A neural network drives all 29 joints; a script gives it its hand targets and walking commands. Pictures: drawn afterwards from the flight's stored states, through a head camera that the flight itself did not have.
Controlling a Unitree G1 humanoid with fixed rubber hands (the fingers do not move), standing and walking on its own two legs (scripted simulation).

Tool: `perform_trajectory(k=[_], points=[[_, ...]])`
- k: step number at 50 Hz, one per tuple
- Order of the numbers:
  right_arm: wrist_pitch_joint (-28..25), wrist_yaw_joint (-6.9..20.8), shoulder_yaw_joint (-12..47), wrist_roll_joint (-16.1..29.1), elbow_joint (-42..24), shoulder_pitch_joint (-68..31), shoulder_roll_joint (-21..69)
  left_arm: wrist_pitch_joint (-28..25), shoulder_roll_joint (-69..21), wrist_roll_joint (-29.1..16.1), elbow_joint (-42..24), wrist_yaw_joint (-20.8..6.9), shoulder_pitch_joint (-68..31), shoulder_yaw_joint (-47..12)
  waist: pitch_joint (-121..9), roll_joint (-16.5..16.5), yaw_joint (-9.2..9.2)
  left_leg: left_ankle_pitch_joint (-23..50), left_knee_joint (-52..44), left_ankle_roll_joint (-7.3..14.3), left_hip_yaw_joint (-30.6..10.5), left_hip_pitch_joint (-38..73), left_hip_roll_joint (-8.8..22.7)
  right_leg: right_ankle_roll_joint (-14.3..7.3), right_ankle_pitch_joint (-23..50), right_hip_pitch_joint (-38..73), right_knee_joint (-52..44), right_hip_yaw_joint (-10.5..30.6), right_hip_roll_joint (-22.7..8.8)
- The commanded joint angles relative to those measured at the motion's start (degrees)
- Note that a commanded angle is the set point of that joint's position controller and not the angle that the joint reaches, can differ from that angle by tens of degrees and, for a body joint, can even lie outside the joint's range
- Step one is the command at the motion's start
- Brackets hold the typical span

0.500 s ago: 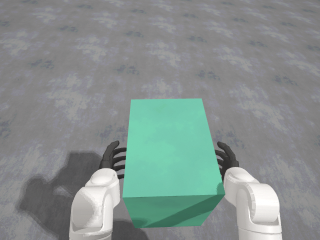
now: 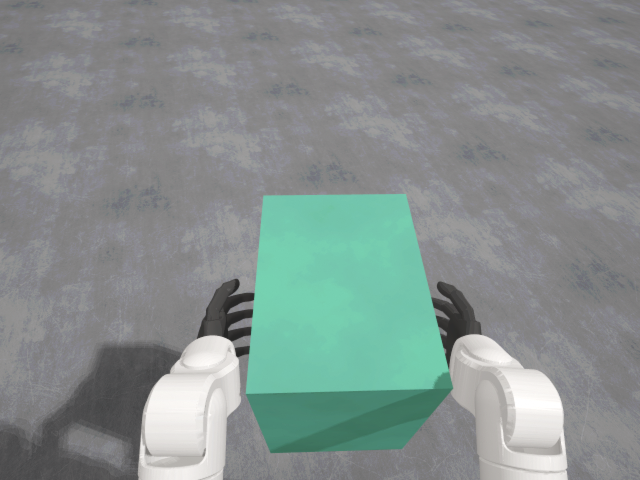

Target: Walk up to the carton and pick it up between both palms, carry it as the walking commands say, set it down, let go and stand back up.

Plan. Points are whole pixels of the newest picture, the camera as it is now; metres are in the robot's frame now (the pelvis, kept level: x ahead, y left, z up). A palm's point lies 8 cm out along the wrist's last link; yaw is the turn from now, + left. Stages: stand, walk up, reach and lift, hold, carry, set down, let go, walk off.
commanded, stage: carry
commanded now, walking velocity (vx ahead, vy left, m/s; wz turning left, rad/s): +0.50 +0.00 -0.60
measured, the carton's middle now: (335, 328) +0.32 +0.01 +0.02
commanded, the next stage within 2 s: none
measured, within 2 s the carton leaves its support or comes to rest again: neither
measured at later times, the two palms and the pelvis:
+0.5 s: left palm (359, 161) +0.62 -0.02 +0.07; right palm (518, 190) +0.57 -0.29 +0.07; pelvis +0.33 -0.11 +0.00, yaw -11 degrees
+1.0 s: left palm (476, 88) +0.79 -0.24 +0.13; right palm (613, 134) +0.72 -0.50 +0.10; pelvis +0.50 -0.29 +0.02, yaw -17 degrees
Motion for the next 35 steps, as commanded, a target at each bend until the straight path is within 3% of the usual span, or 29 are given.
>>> perform_trajectory(k=[1,3,4,7,8,10,11,12,13,14,15,16,17,18,19,20,22,23,24,25,26,27,28,30,33,34,35], points=[[-4.34,6.83,31.32,14.69,-15.12,-23.18,54.04,-4.6,-56.21,-21.86,-11.13,-8.27,-26.8,-33.06,-19.86,14.01,-3.61,49.93,-18.65,4.27,-15.52,38.24,18.59,2.57,-1.52,-28.1,16.3,3.32,-7.36],[-3.65,6.11,31.84,14.65,-16.01,-21.65,54.84,-4.16,-55.61,-21.58,-10.07,-8.13,-23.96,-31.61,-18.17,10.38,-4.43,66.64,-17.56,2.91,-11.19,47.88,16.67,2.22,-1.54,-35.09,13.73,-0.25,-6.21],[-3.13,5.7,31.04,13.69,-15.41,-19.01,52.95,-3.94,-55.12,-20.97,-8.27,-7.86,-20.71,-30.84,-17.6,10.29,-4.78,71.55,-16.91,2.14,-8.05,51.05,16.59,2.1,-1.15,-37.65,13.4,-2.25,-5.87],[-2.21,5.45,30.23,13.03,-15.67,-18.15,50.85,-3.39,-54.55,-20.07,-7.29,-7.32,-18.45,-30.92,-15.45,11.72,-4.94,71.49,-18.66,1.73,1.28,51.51,15.34,1.05,1.31,-37.12,6.1,-6.88,-5.8],[-1.76,5.55,30.02,12.6,-15.53,-17.98,50.35,-3.26,-54.3,-20.26,-8.5,-7.2,-19.34,-31.65,-14.9,11.61,-4.45,71.35,-18.94,1.31,5.27,46.01,14.05,0.35,4.97,-30.92,1.36,-8.46,-4.99],[-1.01,6.07,30.77,12.86,-14.6,-20.29,50.54,-2.86,-53.84,-20.4,-9.45,-7.31,-21.91,-32.43,-13.94,13.49,-2.12,81.41,-14.21,-1.43,13.87,31.16,9.09,-0.52,13.55,-10.44,-14.1,-14.81,-0.39],[-0.78,6.22,30.9,12.83,-14.26,-19.57,50.52,-2.69,-53.6,-20.1,-9.08,-7.31,-22.13,-32.53,-16.73,14.93,-1.18,86.07,-6.59,-1.94,14.94,27.47,7.48,-0.58,18.22,0.37,-16.39,-18.23,3.45],[-0.65,6.32,31.48,13.19,-14.62,-19.76,50.33,-2.44,-53.15,-19.6,-9.08,-7.47,-22.33,-32.2,-19.16,13.27,0.29,89.52,4.73,-2.64,16.48,23.55,7.62,-0.83,23.64,10.21,-20.34,-20.12,5.88],[-0.34,6.4,31.77,13.6,-13.82,-20.13,50.41,-2.2,-52.71,-19.26,-9.5,-7.56,-22.09,-31.68,-20.92,12.07,2.66,84.73,18.42,-3.86,16.5,14.23,6.63,-3.36,27.95,22.75,-23.3,-14.37,4.51],[-0.13,6.51,31.81,13.82,-14.57,-22.48,51.24,-2.32,-53.3,-19.68,-9.99,-7.6,-23.53,-31.26,-22.56,0.89,2.86,38.53,33.29,-5.17,13.19,-2.93,1.84,-9.91,40.34,35.53,-20.82,2.84,-5.49],[0.52,6.66,31.28,12.66,-12.99,-20.65,50.49,-1.92,-51.14,-19.04,-7.35,-7.58,-23.0,-30.45,-22.3,-10.18,-0.34,-8.78,44.36,-5.84,9.7,-16.74,-6.16,-17.65,59.46,40.96,-20.36,29.64,-18.83],[0.53,6.44,32.26,13.18,-14.04,-23.84,50.65,-1.76,-51.19,-19.17,-5.82,-7.78,-23.27,-30.13,-23.13,-11.24,-0.35,-10.45,47.39,-4.09,-2.66,-20.07,-4.96,-22.41,55.21,38.13,-24.09,42.42,-23.28],[-0.38,6.43,32.08,13.9,-15.77,-24.25,53.41,-2.37,-54.64,-20.74,-7.71,-8.13,-26.26,-31.92,-23.99,-6.4,-1.03,-8.1,40.65,-3.45,-8.35,-18.72,-0.89,-19.74,57.65,35.9,-21.93,37.23,-21.96],[-0.74,6.72,30.99,14.73,-15.61,-24.78,54.83,-2.58,-56.97,-21.21,-7.65,-8.15,-26.95,-31.72,-26.5,-0.57,-0.72,-9.21,27.78,-2.74,-8.54,-17.09,0.51,-16.64,58.22,35.74,-21.37,30.47,-19.87],[-1.49,7.06,31.72,15.74,-16.64,-25.52,55.96,-3.05,-58.56,-21.15,-7.51,-8.55,-23.96,-31.52,-27.51,0.64,-0.19,-9.82,18.75,-2.01,-7.29,-14.63,0.74,-14.2,58.1,32.41,-21.22,25.94,-18.01],[-2.46,7.34,32.57,16.47,-18.08,-25.56,56.94,-3.99,-59.83,-21.29,-8.43,-8.79,-22.66,-31.71,-27.56,-0.25,0.11,-10.29,9.73,-2.24,-4.89,-8.86,0.51,-11.79,58.94,25.75,-21.95,21.93,-16.89],[-3.74,7.8,33.42,16.62,-18.81,-23.6,57.42,-5.48,-60.23,-21.14,-9.5,-8.88,-21.02,-32.31,-28.45,-2.71,-0.58,-5.91,-5.42,-1.84,-4.04,3.42,-0.51,-9.32,59.13,14.87,-20.69,20.49,-17.45],[-4.24,7.91,33.65,16.45,-18.57,-22.44,58.04,-5.9,-60.39,-21.59,-10.23,-8.92,-21.47,-32.82,-29.76,-2.88,-1.49,4.65,-15.06,-2.1,-1.2,9.97,-1.19,-7.22,54.84,12.55,-19.36,17.23,-16.07],[-4.55,7.88,34.36,16.38,-18.47,-20.67,58.73,-6.43,-59.22,-21.94,-12.01,-8.99,-21.45,-32.96,-30.9,-1.67,-2.76,19.2,-25.41,-2.96,0.61,16.91,-1.39,-3.74,45.18,10.8,-17.04,14.14,-14.16],[-5.05,7.61,34.61,16.65,-19.31,-21.71,58.66,-6.93,-59.13,-22.53,-13.14,-9.05,-22.14,-33.25,-33.39,7.23,-3.32,40.64,-22.44,-0.63,-7.36,28.57,8.84,0.47,28.39,1.07,-8.46,8.12,-9.07],[-5.35,7.25,34.42,16.66,-19.69,-21.57,57.64,-6.9,-58.84,-22.54,-13.87,-9.16,-22.83,-33.29,-32.48,17.78,-3.42,64.75,-20.56,4.77,-17.36,37.58,19.67,2.61,1.69,-10.67,-0.23,2.77,-3.48],[-5.37,7.21,34.55,16.37,-20.25,-23.43,56.59,-6.5,-58.22,-22.44,-14.74,-9.4,-25.41,-33.7,-29.21,18.82,-3.41,76.92,-16.66,10.16,-16.68,38.91,21.58,2.73,-9.46,-15.4,5.88,4.51,-4.41],[-4.79,7.25,34.35,16.11,-18.59,-23.37,56.05,-6.2,-57.43,-22.65,-14.78,-9.5,-26.28,-33.26,-26.45,18.13,-3.71,79.49,-16.16,12.87,-15.04,37.37,21.26,3.17,-7.82,-17.26,10.87,5.0,-5.03],[-4.02,6.79,34.97,15.62,-19.33,-24.58,55.17,-5.34,-57.09,-21.82,-12.68,-9.44,-24.71,-31.97,-23.32,13.4,-3.32,77.95,-16.68,9.05,-9.79,39.73,16.48,3.24,-3.88,-21.0,1.74,2.88,-5.81],[-2.11,5.69,34.24,14.54,-17.47,-20.18,53.81,-3.88,-54.29,-20.48,-9.7,-8.77,-19.18,-30.0,-21.97,14.5,-3.35,78.95,-13.9,4.94,-3.5,42.9,12.09,3.71,1.39,-18.54,-15.12,-2.45,-4.33],[-1.67,5.55,34.11,14.46,-17.57,-22.07,52.8,-3.64,-53.96,-20.61,-9.53,-8.7,-20.73,-29.72,-22.26,14.84,-2.63,76.14,-12.31,3.11,0.77,39.16,10.78,3.78,7.33,-11.42,-22.18,-3.72,-4.2],[-1.04,5.47,34.65,14.43,-17.32,-22.41,52.49,-3.28,-53.78,-20.08,-8.73,-8.65,-19.68,-29.46,-23.43,12.37,-1.53,71.8,-9.35,0.8,5.66,33.53,9.1,3.76,18.44,-1.03,-30.07,-4.98,-4.44]])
